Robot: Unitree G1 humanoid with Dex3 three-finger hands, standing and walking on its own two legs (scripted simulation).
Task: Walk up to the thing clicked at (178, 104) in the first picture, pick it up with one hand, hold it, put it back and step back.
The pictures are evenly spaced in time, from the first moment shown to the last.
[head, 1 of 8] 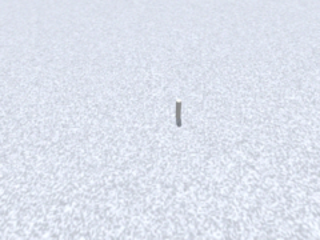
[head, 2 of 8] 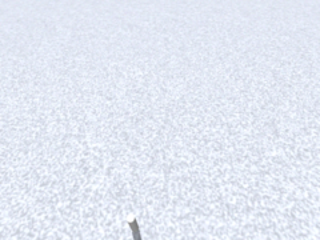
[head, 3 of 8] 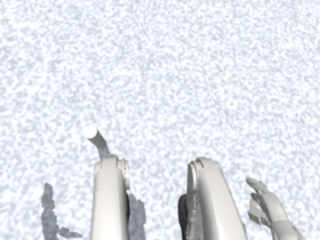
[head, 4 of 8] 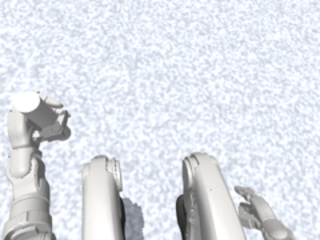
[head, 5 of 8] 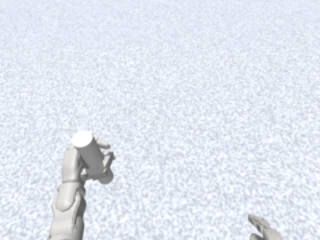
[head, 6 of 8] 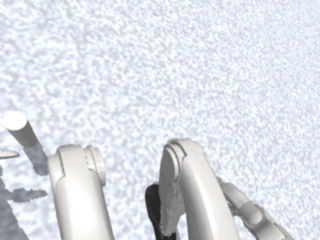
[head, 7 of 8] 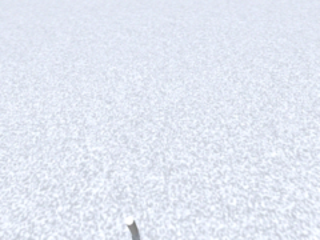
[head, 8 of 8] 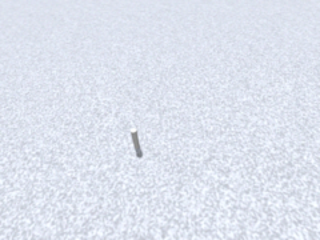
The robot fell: no
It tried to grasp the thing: yes
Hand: left
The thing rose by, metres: 0.69
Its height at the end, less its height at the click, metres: +0.00
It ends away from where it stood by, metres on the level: 0.01
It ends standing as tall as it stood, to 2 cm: yes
